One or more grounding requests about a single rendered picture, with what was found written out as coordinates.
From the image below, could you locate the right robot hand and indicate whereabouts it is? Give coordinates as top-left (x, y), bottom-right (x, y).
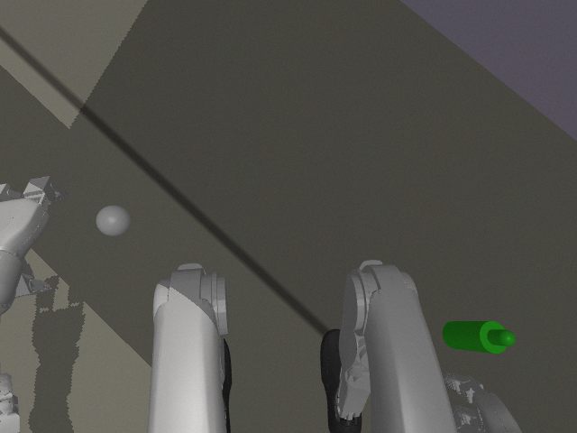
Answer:
top-left (443, 373), bottom-right (522, 433)

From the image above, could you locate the left robot hand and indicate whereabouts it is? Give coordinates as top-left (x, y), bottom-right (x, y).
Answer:
top-left (0, 176), bottom-right (69, 298)

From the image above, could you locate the left robot arm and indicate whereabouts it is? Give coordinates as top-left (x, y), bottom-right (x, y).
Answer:
top-left (0, 251), bottom-right (23, 433)

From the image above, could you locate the right robot foot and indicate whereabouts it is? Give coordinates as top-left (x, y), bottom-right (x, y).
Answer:
top-left (320, 329), bottom-right (362, 433)

